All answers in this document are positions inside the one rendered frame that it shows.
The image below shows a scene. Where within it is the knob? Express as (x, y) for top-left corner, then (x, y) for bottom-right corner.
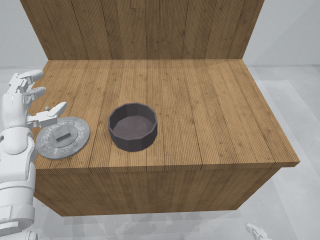
(52, 124), (71, 142)

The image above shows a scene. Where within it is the table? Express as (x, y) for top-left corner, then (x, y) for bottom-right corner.
(0, 0), (301, 217)

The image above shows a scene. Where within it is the robot left upper arm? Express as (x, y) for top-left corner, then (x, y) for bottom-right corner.
(0, 230), (38, 240)

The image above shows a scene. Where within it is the lid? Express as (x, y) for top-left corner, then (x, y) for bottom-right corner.
(35, 116), (91, 160)

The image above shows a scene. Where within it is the right robot hand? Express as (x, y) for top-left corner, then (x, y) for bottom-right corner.
(245, 223), (272, 240)

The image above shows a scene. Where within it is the pot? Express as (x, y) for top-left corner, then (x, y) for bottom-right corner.
(108, 102), (158, 152)

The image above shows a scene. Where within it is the left robot forearm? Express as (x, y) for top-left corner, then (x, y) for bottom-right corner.
(0, 127), (37, 237)

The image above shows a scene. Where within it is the left robot hand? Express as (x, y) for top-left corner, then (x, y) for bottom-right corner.
(1, 70), (67, 130)

